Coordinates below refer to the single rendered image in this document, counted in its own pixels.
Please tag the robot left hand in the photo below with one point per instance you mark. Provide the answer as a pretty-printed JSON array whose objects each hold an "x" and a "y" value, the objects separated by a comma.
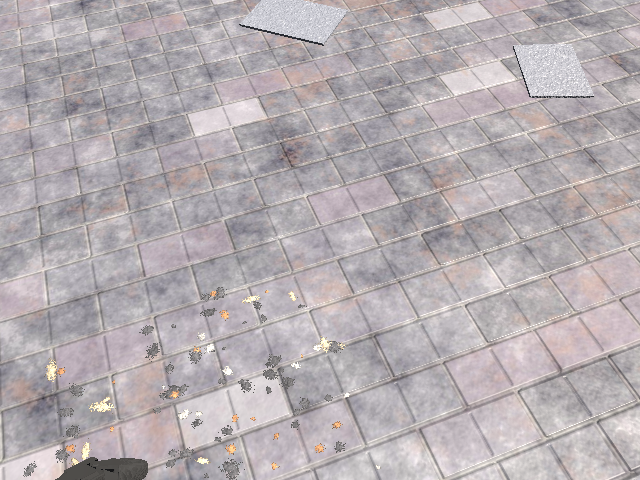
[{"x": 111, "y": 469}]

